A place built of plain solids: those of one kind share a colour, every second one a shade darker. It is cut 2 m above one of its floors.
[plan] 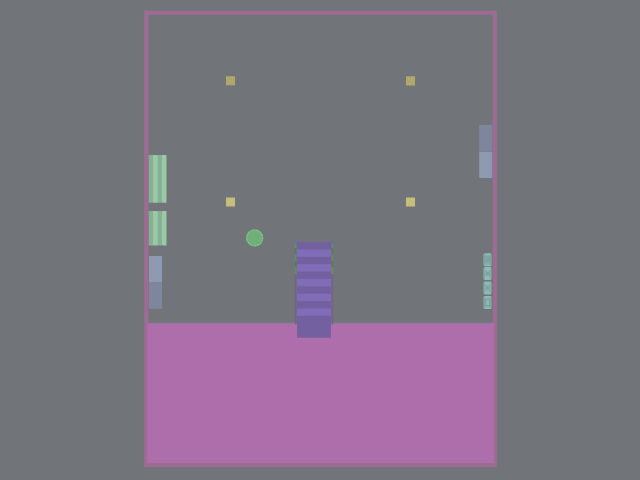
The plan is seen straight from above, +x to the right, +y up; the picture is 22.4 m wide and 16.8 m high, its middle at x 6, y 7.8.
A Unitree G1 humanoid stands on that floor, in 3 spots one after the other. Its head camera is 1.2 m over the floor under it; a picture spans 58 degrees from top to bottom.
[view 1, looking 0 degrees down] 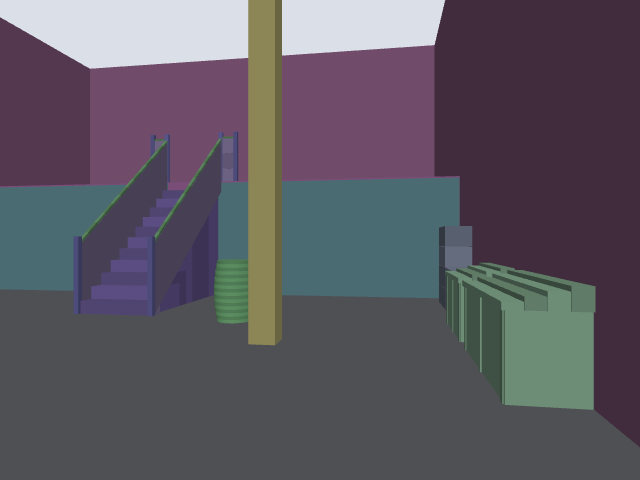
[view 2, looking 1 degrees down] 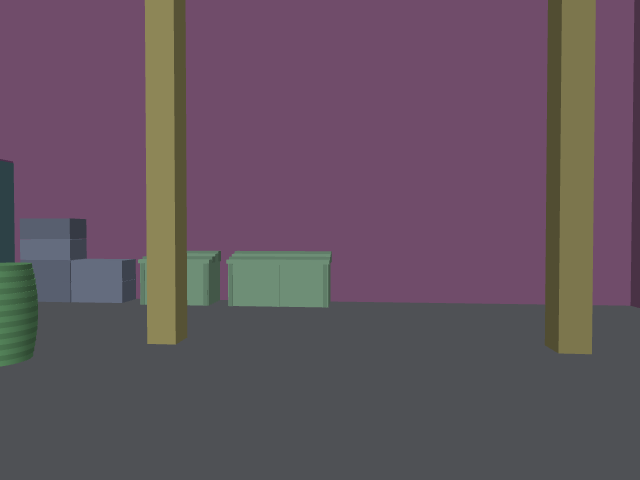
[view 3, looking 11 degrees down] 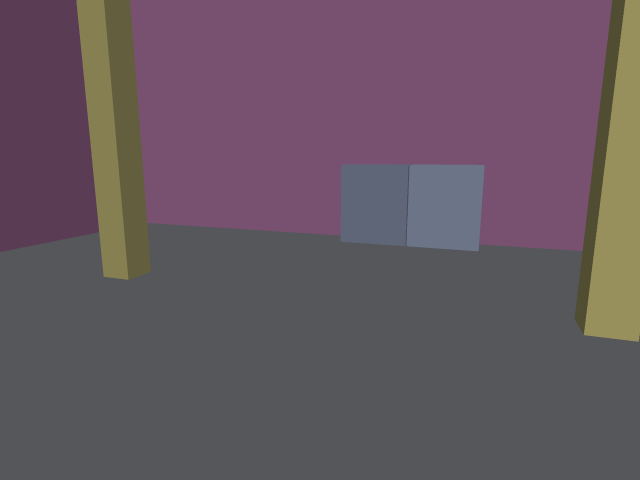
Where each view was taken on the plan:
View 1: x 1.44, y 14.08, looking -81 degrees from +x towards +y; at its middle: face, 9.29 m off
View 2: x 7.49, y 11.23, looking -175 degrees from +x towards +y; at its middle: wall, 7.52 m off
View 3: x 5.79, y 10.03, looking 20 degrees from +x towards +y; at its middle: ground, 6.29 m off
